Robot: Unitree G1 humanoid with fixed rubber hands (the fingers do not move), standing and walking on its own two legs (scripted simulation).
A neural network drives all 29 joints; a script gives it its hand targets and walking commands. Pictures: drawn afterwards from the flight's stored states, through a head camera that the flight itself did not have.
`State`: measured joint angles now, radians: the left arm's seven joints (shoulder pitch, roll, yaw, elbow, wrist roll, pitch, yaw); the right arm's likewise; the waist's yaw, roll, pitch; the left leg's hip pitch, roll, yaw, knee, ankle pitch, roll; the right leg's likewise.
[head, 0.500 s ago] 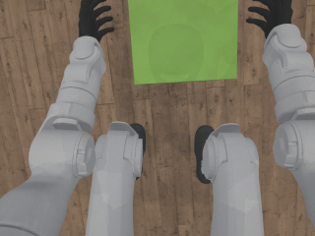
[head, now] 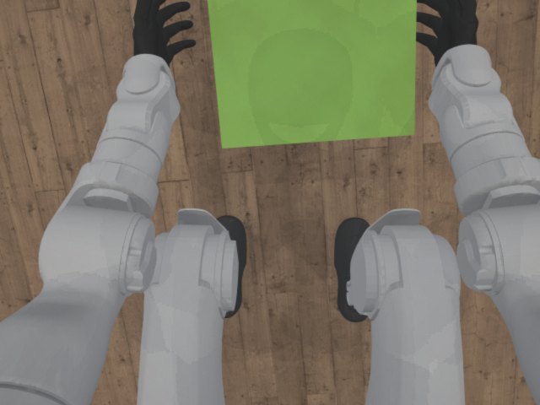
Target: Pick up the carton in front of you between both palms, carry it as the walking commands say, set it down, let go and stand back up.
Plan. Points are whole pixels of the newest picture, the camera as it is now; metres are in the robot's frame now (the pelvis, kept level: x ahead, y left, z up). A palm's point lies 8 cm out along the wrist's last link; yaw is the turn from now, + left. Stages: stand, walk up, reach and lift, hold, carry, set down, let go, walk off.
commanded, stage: reach and lift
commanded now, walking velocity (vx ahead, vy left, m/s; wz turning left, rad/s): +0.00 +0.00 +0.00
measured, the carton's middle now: (305, 68) +0.50 -0.02 -0.25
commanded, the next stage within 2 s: none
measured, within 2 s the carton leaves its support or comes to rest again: leaves its support in 0.46 s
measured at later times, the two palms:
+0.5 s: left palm (172, 44) +0.51 +0.14 -0.16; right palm (433, 38) +0.51 -0.17 -0.17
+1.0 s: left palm (67, 14) +0.48 +0.13 +0.04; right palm out of the picture +0.47 -0.17 +0.03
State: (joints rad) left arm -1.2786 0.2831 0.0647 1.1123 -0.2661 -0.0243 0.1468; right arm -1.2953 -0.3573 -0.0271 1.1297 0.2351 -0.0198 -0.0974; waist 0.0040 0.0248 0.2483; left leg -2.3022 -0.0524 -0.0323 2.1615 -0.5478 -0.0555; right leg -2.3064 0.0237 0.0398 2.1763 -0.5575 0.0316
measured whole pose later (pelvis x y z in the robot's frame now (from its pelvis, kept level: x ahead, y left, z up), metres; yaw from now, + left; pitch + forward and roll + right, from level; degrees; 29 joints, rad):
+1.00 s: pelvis +0.00 +0.00 +0.10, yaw -1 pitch +41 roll +0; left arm -0.98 -0.01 0.46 0.75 0.14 0.28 0.10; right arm -1.00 -0.05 -0.38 0.79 -0.15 0.30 -0.06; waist 0.00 0.02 -0.16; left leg -2.03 -0.13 -0.09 1.82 -0.51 -0.08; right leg -2.04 0.11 0.09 1.82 -0.50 0.07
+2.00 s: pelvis +0.10 +0.00 +0.37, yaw -2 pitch +12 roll +0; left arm -0.31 -0.13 0.28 0.56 0.15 0.33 0.08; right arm -0.30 0.10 -0.25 0.57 -0.15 0.35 -0.05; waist 0.00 0.01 -0.17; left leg -0.64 -0.08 -0.15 0.79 -0.36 -0.02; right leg -0.64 0.07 0.14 0.79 -0.36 0.02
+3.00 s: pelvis +0.10 +0.00 +0.41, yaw -2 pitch -4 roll +0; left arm -0.27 -0.15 0.25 0.33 0.27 0.65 0.01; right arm -0.25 0.15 -0.23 0.31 -0.27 0.67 -0.01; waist 0.00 0.00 -0.01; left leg -0.13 -0.05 -0.15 0.43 -0.23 -0.01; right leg -0.13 0.04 0.14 0.42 -0.22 0.01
